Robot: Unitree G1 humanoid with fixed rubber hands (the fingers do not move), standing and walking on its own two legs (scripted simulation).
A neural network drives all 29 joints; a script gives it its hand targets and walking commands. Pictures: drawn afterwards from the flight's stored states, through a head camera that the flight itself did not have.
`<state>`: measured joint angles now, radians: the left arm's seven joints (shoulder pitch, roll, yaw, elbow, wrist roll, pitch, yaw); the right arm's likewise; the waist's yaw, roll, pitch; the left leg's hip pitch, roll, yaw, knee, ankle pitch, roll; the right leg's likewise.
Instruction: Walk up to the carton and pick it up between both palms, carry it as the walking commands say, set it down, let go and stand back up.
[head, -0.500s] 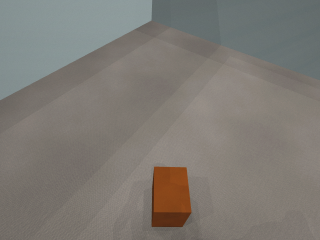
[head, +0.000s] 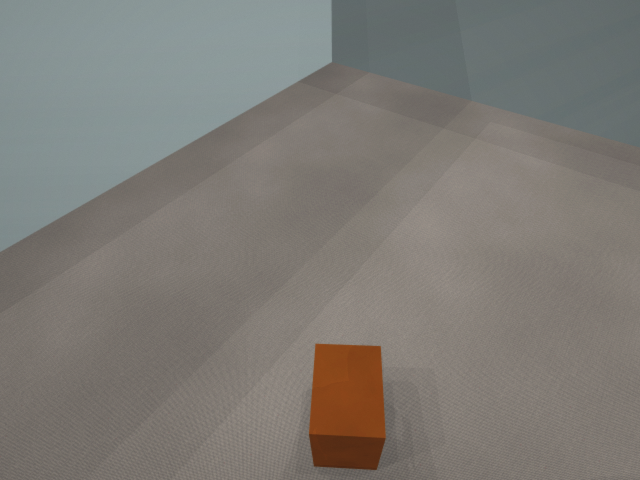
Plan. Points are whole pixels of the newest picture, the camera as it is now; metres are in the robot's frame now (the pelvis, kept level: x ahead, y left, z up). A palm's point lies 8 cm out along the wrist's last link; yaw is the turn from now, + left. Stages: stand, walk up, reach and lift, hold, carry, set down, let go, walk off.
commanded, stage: walk up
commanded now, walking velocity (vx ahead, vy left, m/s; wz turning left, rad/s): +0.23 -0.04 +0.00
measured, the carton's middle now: (346, 407) +0.46 -0.03 -0.64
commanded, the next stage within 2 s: stand in 1.26 s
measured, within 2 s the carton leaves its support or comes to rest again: neither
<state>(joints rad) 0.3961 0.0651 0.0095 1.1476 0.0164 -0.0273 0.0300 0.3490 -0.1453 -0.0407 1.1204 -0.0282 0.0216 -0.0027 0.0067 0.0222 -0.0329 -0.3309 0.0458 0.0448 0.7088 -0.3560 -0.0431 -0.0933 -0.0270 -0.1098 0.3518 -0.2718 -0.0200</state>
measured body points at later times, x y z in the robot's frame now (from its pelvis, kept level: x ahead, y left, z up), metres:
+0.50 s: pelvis +0.04 +0.01 -0.01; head +0.06 +0.01 +0.44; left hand +0.04 +0.24 -0.17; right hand +0.08 -0.22 -0.17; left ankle +0.01 +0.13 -0.75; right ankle -0.05 -0.10 -0.73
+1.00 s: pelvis +0.02 -0.05 -0.01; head +0.03 -0.05 +0.44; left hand +0.00 +0.15 -0.17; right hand -0.01 -0.26 -0.17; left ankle +0.01 +0.06 -0.75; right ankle +0.02 -0.16 -0.75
